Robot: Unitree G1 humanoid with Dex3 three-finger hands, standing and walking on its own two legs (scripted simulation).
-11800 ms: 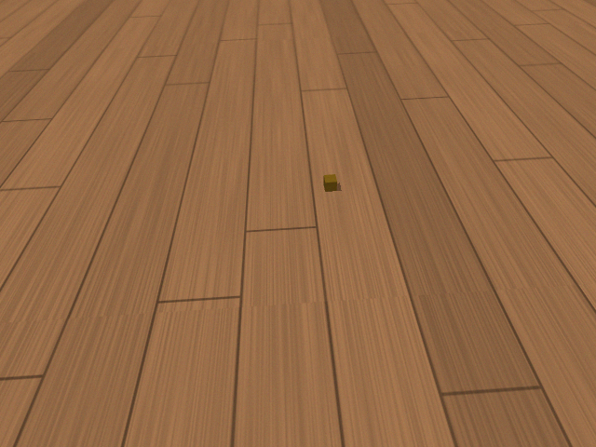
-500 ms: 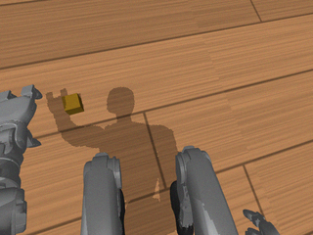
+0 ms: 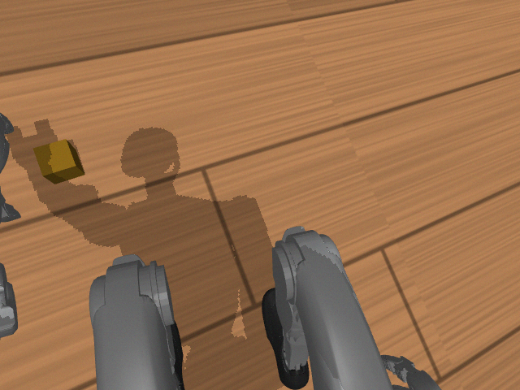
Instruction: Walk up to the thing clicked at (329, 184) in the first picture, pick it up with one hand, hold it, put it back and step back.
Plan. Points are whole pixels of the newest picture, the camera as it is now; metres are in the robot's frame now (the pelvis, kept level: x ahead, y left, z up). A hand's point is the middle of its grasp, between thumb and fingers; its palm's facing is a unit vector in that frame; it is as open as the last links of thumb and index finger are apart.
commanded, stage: rise first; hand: left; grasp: from above
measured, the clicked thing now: (60, 162) +0.54 +0.32 -0.32
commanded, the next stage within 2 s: none
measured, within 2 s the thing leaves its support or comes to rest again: neither
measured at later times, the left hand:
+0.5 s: hand (8, 168) +0.48 +0.34 -0.18, palm faces -0.42 -0.12 -0.90, open 14.2 cm
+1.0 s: hand (14, 164) +0.49 +0.34 -0.20, palm faces -0.42 -0.12 -0.90, open 14.4 cm
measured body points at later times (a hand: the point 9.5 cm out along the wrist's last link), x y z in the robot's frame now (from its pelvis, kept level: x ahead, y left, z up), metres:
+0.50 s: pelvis +0.01 +0.00 -0.02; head +0.27 +0.08 +0.34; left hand +0.50 +0.34 -0.13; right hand +0.05 -0.27 -0.11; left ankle +0.08 +0.13 -0.32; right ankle +0.10 -0.12 -0.32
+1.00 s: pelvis +0.00 +0.00 -0.03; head +0.27 +0.08 +0.33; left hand +0.51 +0.34 -0.15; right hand +0.04 -0.27 -0.12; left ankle +0.08 +0.13 -0.32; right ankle +0.10 -0.12 -0.32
